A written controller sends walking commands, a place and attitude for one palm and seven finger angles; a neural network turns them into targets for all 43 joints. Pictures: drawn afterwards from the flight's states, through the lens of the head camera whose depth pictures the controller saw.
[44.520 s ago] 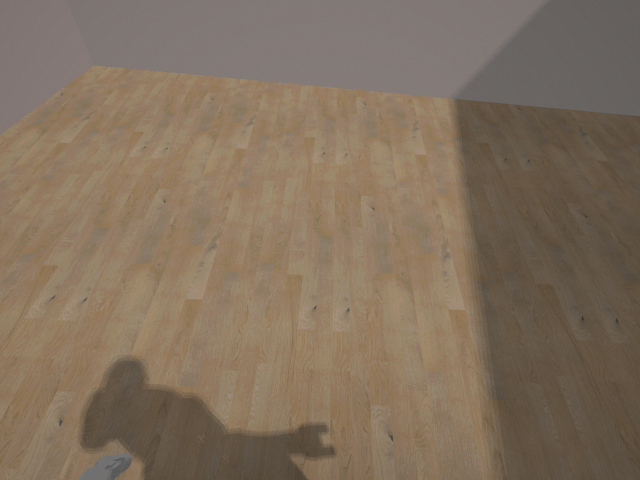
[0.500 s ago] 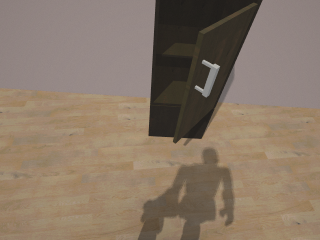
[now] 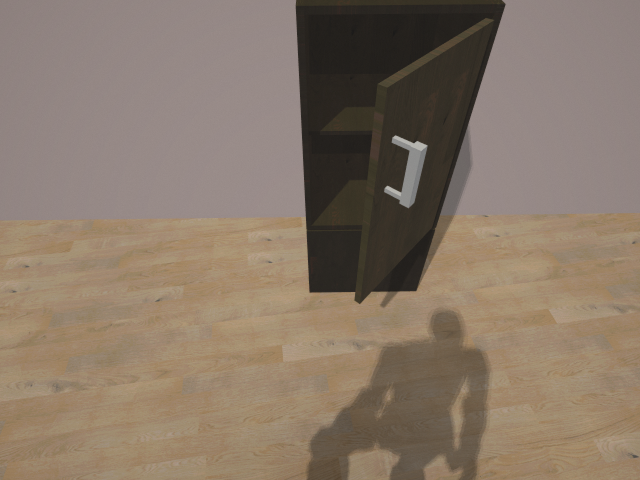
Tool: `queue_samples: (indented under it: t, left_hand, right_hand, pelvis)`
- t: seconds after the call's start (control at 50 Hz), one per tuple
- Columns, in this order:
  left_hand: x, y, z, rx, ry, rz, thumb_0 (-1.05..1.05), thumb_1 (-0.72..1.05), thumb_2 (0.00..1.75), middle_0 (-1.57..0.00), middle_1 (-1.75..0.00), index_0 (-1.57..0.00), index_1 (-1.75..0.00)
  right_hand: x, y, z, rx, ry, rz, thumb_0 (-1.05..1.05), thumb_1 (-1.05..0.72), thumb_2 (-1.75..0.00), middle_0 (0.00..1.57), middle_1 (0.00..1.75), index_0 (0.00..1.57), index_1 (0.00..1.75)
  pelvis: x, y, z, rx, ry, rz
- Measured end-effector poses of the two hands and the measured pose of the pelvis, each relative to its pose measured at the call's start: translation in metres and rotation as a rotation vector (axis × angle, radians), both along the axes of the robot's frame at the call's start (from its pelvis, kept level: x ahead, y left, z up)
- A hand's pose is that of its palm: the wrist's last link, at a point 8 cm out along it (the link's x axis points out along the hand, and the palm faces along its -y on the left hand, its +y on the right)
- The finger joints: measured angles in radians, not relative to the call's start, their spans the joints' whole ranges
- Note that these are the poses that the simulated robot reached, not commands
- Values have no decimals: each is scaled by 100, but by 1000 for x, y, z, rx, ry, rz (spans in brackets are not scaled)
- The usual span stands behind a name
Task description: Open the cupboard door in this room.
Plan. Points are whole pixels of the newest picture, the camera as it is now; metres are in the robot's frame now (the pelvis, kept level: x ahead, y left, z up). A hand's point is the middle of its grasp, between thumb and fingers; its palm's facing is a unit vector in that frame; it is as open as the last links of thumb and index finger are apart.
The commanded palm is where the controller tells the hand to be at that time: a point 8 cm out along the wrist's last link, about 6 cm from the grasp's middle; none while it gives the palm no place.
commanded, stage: let the arm hang, fingers relaxed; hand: left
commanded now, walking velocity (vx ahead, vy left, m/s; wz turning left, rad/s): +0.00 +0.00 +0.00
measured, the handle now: (403, 171) +0.63 -0.12 +0.03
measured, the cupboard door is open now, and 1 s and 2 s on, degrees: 48 48 48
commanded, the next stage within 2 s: look to check the result in 0.22 s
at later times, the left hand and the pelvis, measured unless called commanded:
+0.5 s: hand out of the picture -0.01 +0.16 -0.17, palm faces +0.04 -0.98 -0.18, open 7.4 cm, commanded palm none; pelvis +0.02 +0.00 +0.00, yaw +0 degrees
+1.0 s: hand out of the picture +0.01 +0.15 -0.17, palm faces +0.03 -0.98 -0.18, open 7.4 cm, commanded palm none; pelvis +0.03 -0.01 +0.00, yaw +0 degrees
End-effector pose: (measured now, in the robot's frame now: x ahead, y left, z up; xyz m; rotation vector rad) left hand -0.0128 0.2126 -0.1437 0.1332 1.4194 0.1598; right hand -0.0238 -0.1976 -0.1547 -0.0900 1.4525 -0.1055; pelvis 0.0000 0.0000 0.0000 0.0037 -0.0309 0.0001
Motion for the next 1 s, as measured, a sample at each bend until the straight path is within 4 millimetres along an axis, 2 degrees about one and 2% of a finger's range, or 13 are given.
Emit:
queue_samples:
  t: [0.2, 0.54, 1.0]
  left_hand:
    - [6, -6, -3, -19, 7, 7, 1, 92, 90, -20, -30, -20, -30]
    - [1, -5, 0, -5, 42, 19, 1, 91, 90, -20, -30, -20, -30]
    - [21, -8, -1, -11, 23, 8, 1, 91, 90, -20, -30, -20, -30]
  right_hand:
    - [2, -9, 5, -34, 13, -6, 1, -91, -90, 20, 30, 20, 30]
    - [24, -11, 4, -30, -4, 9, 1, -91, -90, 20, 30, 20, 30]
    - [35, -18, 6, -47, -4, 1, 1, -91, -90, 20, 30, 20, 30]
  pelvis:
    - [7, -2, 1, 0, 3, 1]
    - [17, -3, 2, 0, 4, 3]
    - [27, -6, 2, 1, 7, -8]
